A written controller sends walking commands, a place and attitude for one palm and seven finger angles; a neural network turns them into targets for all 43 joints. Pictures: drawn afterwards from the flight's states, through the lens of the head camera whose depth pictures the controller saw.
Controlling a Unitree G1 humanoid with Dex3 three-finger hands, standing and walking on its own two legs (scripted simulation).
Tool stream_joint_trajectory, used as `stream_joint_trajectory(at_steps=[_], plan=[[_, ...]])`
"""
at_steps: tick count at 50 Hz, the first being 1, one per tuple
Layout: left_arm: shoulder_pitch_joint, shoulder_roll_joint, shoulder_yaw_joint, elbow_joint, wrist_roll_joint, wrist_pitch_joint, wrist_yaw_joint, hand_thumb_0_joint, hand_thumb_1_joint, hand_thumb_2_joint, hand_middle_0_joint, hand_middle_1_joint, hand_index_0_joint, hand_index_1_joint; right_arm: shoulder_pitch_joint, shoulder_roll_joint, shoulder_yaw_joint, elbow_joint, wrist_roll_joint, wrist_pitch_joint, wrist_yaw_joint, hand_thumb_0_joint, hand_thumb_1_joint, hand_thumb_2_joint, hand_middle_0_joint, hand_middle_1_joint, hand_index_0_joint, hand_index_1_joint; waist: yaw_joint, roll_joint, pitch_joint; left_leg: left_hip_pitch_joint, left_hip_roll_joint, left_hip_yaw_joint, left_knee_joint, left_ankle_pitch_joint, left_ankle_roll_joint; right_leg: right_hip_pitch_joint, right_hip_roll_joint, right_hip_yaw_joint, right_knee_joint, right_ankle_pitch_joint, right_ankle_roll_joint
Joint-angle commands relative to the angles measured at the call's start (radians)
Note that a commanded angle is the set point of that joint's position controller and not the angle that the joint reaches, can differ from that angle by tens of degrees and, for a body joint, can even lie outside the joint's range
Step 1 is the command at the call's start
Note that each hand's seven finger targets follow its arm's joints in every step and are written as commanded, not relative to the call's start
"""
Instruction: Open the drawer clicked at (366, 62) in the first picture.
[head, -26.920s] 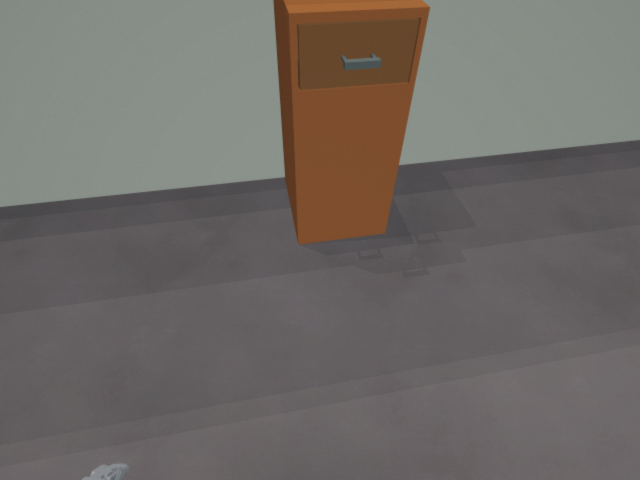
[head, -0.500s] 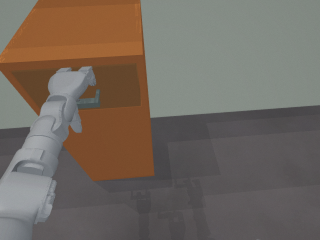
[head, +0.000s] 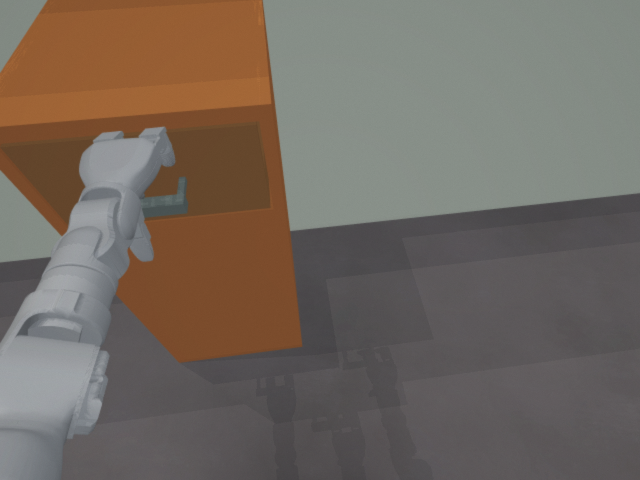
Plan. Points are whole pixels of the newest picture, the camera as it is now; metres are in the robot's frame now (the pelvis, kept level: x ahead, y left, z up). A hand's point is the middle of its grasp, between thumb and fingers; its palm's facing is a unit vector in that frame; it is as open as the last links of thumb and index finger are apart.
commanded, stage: re-aim the fingers above the handle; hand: left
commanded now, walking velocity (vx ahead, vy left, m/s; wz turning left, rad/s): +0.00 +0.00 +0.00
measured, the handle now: (151, 196) +0.52 +0.24 +0.03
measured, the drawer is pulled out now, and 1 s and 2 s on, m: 0.00 0.00 0.00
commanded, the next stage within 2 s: lower the fingers behind the handle in 1.42 s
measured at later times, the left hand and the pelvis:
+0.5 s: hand (150, 195) +0.47 +0.21 +0.08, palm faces -0.02 -0.04 -1.00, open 13.8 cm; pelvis +0.00 +0.01 +0.00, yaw +1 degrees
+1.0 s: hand (151, 200) +0.46 +0.21 +0.09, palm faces -0.03 -0.03 -1.00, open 13.8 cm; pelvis -0.01 +0.00 +0.00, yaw +1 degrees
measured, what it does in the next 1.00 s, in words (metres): stands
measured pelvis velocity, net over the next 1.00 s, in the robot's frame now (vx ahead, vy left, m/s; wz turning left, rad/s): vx -0.01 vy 0.00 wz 0.02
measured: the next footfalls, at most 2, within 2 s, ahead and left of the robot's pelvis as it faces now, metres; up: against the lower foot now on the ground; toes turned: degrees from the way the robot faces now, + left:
none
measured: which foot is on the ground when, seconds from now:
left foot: down 0.00-1.00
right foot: down 0.00-1.00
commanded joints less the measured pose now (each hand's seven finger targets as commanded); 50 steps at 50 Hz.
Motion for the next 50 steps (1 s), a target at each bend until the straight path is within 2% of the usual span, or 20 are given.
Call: stream_joint_trajectory(at_steps=[1,4,6,9,12,17,19,21,22,24,26,29,34,38,40,44,46,47,49,50], plan=[[-0.493,0.269,0.083,-0.229,0.004,-0.003,0.072,0.000,-0.500,0.300,-0.300,-1.200,-0.300,-1.200,0.054,-0.151,-0.053,-0.082,-0.003,-0.028,-0.005,0.000,-0.900,-0.900,0.200,0.300,0.200,0.300,-0.002,0.016,-0.393,0.308,-0.015,0.010,-0.009,0.369,0.030,0.081,0.001,-0.021,-0.064,0.414,0.002],[-0.505,0.256,0.075,-0.210,0.010,0.013,0.082,0.000,-0.500,0.300,-0.300,-1.200,-0.300,-1.200,0.056,-0.154,-0.054,-0.073,-0.005,-0.026,-0.003,0.000,-0.900,-0.900,0.200,0.300,0.200,0.300,-0.013,-0.003,-0.380,0.319,-0.009,0.003,-0.008,0.384,0.028,0.058,0.003,-0.029,-0.065,0.396,0.000],[-0.462,0.261,0.091,-0.204,0.002,0.024,0.081,0.000,-0.500,0.300,-0.300,-1.200,-0.300,-1.200,0.054,-0.152,-0.057,-0.078,-0.004,-0.028,-0.001,0.000,-0.900,-0.900,0.200,0.300,0.200,0.300,0.006,0.018,-0.398,0.338,-0.011,0.006,-0.004,0.399,0.027,0.066,0.006,-0.030,-0.061,0.407,-0.001],[-0.508,0.200,0.027,-0.176,0.000,0.044,0.066,0.000,-0.500,0.300,-0.300,-1.200,-0.300,-1.200,0.054,-0.155,-0.052,-0.072,-0.005,-0.026,-0.002,0.000,-0.900,-0.900,0.200,0.300,0.200,0.300,-0.029,-0.021,-0.345,0.325,-0.007,-0.001,-0.009,0.384,0.028,0.036,0.003,-0.036,-0.075,0.387,0.002],[-0.487,0.264,0.070,-0.166,0.007,0.048,0.055,0.000,-0.500,0.300,-0.300,-1.200,-0.300,-1.200,0.050,-0.158,-0.048,-0.076,-0.004,-0.021,-0.007,0.000,-0.900,-0.900,0.200,0.300,0.200,0.300,-0.004,-0.001,-0.365,0.318,-0.012,0.003,-0.013,0.369,0.027,0.054,0.000,-0.032,-0.068,0.385,0.001],[-0.484,0.222,0.043,-0.164,0.005,0.036,0.044,0.000,-0.500,0.300,-0.300,-1.200,-0.300,-1.200,0.053,-0.155,-0.047,-0.083,-0.006,-0.016,-0.005,0.000,-0.900,-0.900,0.200,0.300,0.200,0.300,-0.008,-0.001,-0.337,0.330,-0.005,-0.010,-0.012,0.384,0.022,0.010,0.005,-0.045,-0.061,0.352,-0.004],[-0.542,0.082,-0.055,-0.229,-0.013,0.028,0.041,0.000,-0.500,0.300,-0.300,-1.200,-0.300,-1.200,0.058,-0.141,-0.058,-0.085,-0.008,-0.024,0.005,0.000,-0.900,-0.900,0.200,0.300,0.200,0.300,-0.032,0.027,-0.371,0.399,0.002,-0.017,0.003,0.442,0.021,-0.028,0.007,-0.049,-0.062,0.353,-0.005],[-0.513,0.050,-0.062,-0.253,-0.022,0.032,0.046,0.000,-0.500,0.300,-0.300,-1.200,-0.300,-1.200,0.058,-0.141,-0.066,-0.083,-0.011,-0.026,0.013,0.000,-0.900,-0.900,0.200,0.300,0.200,0.300,-0.024,0.047,-0.384,0.455,0.011,-0.035,0.005,0.459,0.012,-0.072,0.014,-0.059,-0.055,0.316,-0.006],[-0.529,0.056,-0.058,-0.254,-0.022,0.035,0.051,0.000,-0.500,0.300,-0.300,-1.200,-0.300,-1.200,0.057,-0.142,-0.063,-0.079,-0.013,-0.025,0.014,0.000,-0.900,-0.900,0.200,0.300,0.200,0.300,-0.025,0.042,-0.382,0.452,0.010,-0.035,0.005,0.454,0.013,-0.075,0.014,-0.060,-0.056,0.314,-0.007],[-0.553,0.151,0.017,-0.237,-0.012,0.042,0.073,0.000,-0.500,0.300,-0.300,-1.200,-0.300,-1.200,0.056,-0.153,-0.057,-0.070,-0.017,-0.019,0.011,0.000,-0.900,-0.900,0.200,0.300,0.200,0.300,-0.014,-0.003,-0.383,0.399,0.007,-0.034,-0.003,0.429,0.014,-0.029,0.011,-0.057,-0.053,0.325,-0.009],[-0.549,0.168,0.040,-0.236,0.007,0.053,0.103,0.000,-0.500,0.300,-0.300,-1.200,-0.300,-1.200,0.044,-0.143,-0.053,-0.076,-0.017,-0.019,0.014,0.000,-0.900,-0.900,0.200,0.300,0.200,0.300,0.008,0.032,-0.405,0.386,0.001,-0.027,-0.002,0.434,0.013,-0.012,0.011,-0.057,-0.040,0.337,-0.012],[-0.524,0.259,0.115,-0.182,0.025,0.094,0.138,0.000,-0.500,0.300,-0.300,-1.200,-0.300,-1.200,0.029,-0.148,-0.043,-0.078,-0.018,-0.011,0.008,0.000,-0.900,-0.900,0.200,0.300,0.200,0.300,0.027,-0.020,-0.399,0.312,0.000,-0.015,-0.018,0.403,0.014,0.059,0.006,-0.051,-0.042,0.354,-0.011],[-0.480,0.271,0.111,-0.169,0.023,0.128,0.122,0.000,-0.500,0.300,-0.300,-1.200,-0.300,-1.200,0.014,-0.148,-0.041,-0.094,-0.011,-0.013,-0.002,0.000,-0.900,-0.900,0.200,0.300,0.200,0.300,0.029,-0.049,-0.418,0.297,-0.005,0.009,-0.033,0.383,0.022,0.141,-0.002,-0.036,-0.064,0.406,-0.002],[-0.447,0.197,0.033,-0.162,0.006,0.114,0.065,0.000,-0.500,0.300,-0.300,-1.200,-0.300,-1.200,0.014,-0.150,-0.040,-0.096,0.000,-0.018,-0.011,0.000,-0.900,-0.900,0.200,0.300,0.200,0.300,-0.001,-0.065,-0.320,0.300,-0.007,0.009,-0.047,0.338,0.028,0.097,-0.001,-0.035,-0.091,0.383,0.006],[-0.463,0.147,-0.009,-0.225,-0.011,0.082,0.036,0.000,-0.500,0.300,-0.300,-1.200,-0.300,-1.200,0.015,-0.145,-0.046,-0.100,0.000,-0.026,-0.012,0.000,-0.900,-0.900,0.200,0.300,0.200,0.300,-0.007,-0.041,-0.349,0.341,-0.008,0.009,-0.046,0.343,0.031,0.095,-0.004,-0.028,-0.100,0.378,0.007],[-0.517,0.088,-0.064,-0.261,-0.024,0.030,0.017,0.000,-0.500,0.300,-0.300,-1.200,-0.300,-1.200,0.025,-0.141,-0.050,-0.083,-0.002,-0.035,-0.016,0.000,-0.900,-0.900,0.200,0.300,0.200,0.300,-0.039,-0.032,-0.292,0.365,-0.006,-0.006,-0.046,0.304,0.030,0.027,-0.004,-0.034,-0.112,0.310,0.002],[-0.515,0.153,-0.004,-0.266,-0.020,0.014,0.034,0.000,-0.500,0.300,-0.300,-1.200,-0.300,-1.200,0.028,-0.143,-0.052,-0.075,-0.002,-0.039,-0.014,0.000,-0.900,-0.900,0.200,0.300,0.200,0.300,-0.017,0.015,-0.308,0.368,-0.009,-0.010,-0.043,0.295,0.026,0.017,-0.001,-0.031,-0.101,0.293,-0.004],[-0.521,0.129,-0.025,-0.251,-0.013,0.014,0.044,0.000,-0.500,0.300,-0.300,-1.200,-0.300,-1.200,0.027,-0.139,-0.049,-0.073,-0.001,-0.038,-0.013,0.000,-0.900,-0.900,0.200,0.300,0.200,0.300,-0.023,0.016,-0.294,0.361,-0.013,-0.009,-0.038,0.300,0.026,0.002,-0.001,-0.033,-0.097,0.293,-0.005],[-0.548,0.209,0.047,-0.242,-0.008,0.015,0.074,0.000,-0.500,0.300,-0.300,-1.200,-0.300,-1.200,0.030,-0.146,-0.048,-0.063,-0.006,-0.039,-0.010,0.000,-0.900,-0.900,0.200,0.300,0.200,0.300,-0.012,-0.019,-0.325,0.334,-0.009,-0.007,-0.033,0.306,0.025,0.039,-0.004,-0.027,-0.091,0.307,-0.004],[-0.542,0.202,0.040,-0.220,-0.002,0.025,0.089,0.000,-0.500,0.300,-0.300,-1.200,-0.300,-1.200,0.028,-0.141,-0.044,-0.069,-0.003,-0.039,-0.006,0.000,-0.900,-0.900,0.200,0.300,0.200,0.300,-0.005,0.004,-0.334,0.318,-0.016,-0.006,-0.033,0.305,0.024,0.043,-0.002,-0.027,-0.080,0.315,-0.005]])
